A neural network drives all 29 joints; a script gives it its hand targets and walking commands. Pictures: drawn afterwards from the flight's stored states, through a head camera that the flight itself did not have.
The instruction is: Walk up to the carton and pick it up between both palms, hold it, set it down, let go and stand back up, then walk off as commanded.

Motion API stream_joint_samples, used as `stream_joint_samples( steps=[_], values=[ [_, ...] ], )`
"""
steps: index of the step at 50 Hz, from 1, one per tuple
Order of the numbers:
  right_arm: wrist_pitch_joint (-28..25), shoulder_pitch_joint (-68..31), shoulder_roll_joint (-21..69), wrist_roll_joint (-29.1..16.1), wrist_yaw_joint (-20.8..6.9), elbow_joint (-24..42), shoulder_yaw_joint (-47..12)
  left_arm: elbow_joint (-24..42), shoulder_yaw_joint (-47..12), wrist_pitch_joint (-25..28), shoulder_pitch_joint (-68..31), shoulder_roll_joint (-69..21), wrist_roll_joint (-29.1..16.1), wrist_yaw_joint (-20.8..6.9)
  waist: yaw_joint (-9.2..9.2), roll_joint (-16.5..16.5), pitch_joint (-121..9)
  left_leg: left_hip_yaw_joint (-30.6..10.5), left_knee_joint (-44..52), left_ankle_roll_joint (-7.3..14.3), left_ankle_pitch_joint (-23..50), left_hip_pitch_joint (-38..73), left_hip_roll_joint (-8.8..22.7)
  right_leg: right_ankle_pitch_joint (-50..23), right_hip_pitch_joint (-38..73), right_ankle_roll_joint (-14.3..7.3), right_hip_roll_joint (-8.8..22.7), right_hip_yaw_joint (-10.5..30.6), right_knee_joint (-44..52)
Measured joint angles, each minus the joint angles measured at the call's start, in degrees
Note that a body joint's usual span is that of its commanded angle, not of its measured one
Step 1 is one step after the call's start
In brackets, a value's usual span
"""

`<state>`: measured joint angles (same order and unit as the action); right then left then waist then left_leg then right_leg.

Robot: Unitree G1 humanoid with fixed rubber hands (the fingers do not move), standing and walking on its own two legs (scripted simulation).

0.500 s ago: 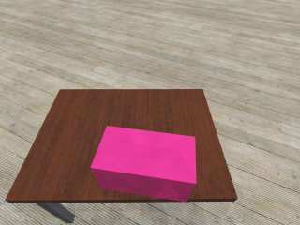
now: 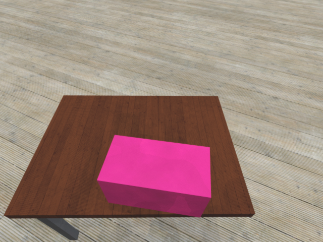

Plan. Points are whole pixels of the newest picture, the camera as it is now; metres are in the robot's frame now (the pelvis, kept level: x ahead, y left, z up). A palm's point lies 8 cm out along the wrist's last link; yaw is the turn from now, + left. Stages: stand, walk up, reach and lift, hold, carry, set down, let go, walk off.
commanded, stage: reach and lift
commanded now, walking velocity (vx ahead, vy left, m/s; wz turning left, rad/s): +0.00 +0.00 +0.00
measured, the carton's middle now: (157, 175) +0.36 +0.03 -0.14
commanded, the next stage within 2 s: none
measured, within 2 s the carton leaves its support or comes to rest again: neither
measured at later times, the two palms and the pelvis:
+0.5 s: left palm out of the picture +0.11 +0.26 -0.11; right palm out of the picture +0.08 -0.30 -0.09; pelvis -0.03 +0.00 -0.02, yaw -1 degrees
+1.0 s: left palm out of the picture +0.13 +0.27 -0.08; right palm out of the picture +0.10 -0.24 -0.09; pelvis -0.04 +0.01 -0.01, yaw -2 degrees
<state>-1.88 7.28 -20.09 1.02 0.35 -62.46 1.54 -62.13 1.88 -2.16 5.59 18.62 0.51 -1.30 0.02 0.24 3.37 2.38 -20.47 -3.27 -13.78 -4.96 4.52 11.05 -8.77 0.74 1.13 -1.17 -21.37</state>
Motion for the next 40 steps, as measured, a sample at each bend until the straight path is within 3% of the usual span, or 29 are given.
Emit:
stream_joint_samples(
  steps=[3, 5, 9, 13, 16, 24, 30, 40],
  values=[
    [-1.61, -4.48, 0.67, 1.98, -2.74, -0.89, 5.1, 12.05, -0.42, -13.16, -2.41, 0.66, -1.55, 1.5, -0.1, -0.2, 2.93, -0.62, -9.79, -0.08, -3.81, -6.58, 0.31, 3.08, -5.94, -0.13, 0.02, -0.15, -8.46],
    [-1.03, -7.59, 1.14, 2.34, -3.88, 1.81, 6.83, 19.34, -0.36, -19.83, -5.49, 1.04, -1.76, 2.0, -0.12, -0.39, 5.94, -0.84, -15.34, 0.08, -5.39, -10.14, 0.61, 4.84, -9.36, 0.11, -0.09, -0.05, -13.59],
    [-1.62, -10.68, 2.35, -0.38, -4.68, 9.26, 4.93, 30.83, 1.7, -25.46, -9.01, -0.08, 1.08, 0.75, 0.63, -0.32, 10.74, -0.96, -20.22, -0.35, -7.49, -12.57, 0.98, 5.79, -11.54, -0.2, -0.36, 0.16, -17.51],
    [-3.51, -8.08, 3.3, -2.82, -4.76, 14.15, 2.77, 38.31, 3.58, -25.31, -6.26, -3.13, 3.67, -0.48, 1.22, -0.14, 10.12, -0.73, -19.41, 0.03, -7.28, -11.69, 1.2, 5.1, -10.48, 0.08, -0.64, 0.33, -16.09],
    [-3.87, -4.26, 2.99, -3.17, -4.94, 15.67, 2.73, 39.91, 3.78, -24.88, -2.61, -5.02, 4.97, -0.55, 0.99, 0.09, 7.95, -0.38, -17.7, 0.1, -6.83, -9.78, 1.1, 4.68, -8.73, 0.09, -0.59, 0.55, -14.54],
    [-1.98, 2.97, 1.12, -0.97, -5.48, 19.07, 5.31, 36.84, 3.21, -23.98, 3.64, -3.83, 2.29, 1.91, -0.52, 1.81, 6.13, 0.56, -15.6, 0.18, -6.25, -5.7, 0.85, 4.8, -5.76, -0.08, -0.44, 1.35, -14.15],
    [-1.9, 4.96, 2.74, -1.9, -5.9, 23.51, 4.56, 38.97, 2.62, -20.37, 4.44, -2.33, -0.58, 3.3, -0.55, 3.12, 6.44, 0.18, -13.55, 0.03, -4.25, -5.51, 0.42, 3.5, -5.7, -0.28, -0.09, 0.97, -12.92],
    [-3.36, 4.25, 7.0, -0.88, -4.46, 25.89, 3.68, 35.46, 1.86, -13.85, 1.76, -3.54, -2.8, 2.62, 0.16, 0.48, 4.52, 0.71, -11.2, 0.72, -2.41, -5.95, -0.35, 1.83, -6.49, 0.02, 0.52, 1.48, -11.1]
  ],
)
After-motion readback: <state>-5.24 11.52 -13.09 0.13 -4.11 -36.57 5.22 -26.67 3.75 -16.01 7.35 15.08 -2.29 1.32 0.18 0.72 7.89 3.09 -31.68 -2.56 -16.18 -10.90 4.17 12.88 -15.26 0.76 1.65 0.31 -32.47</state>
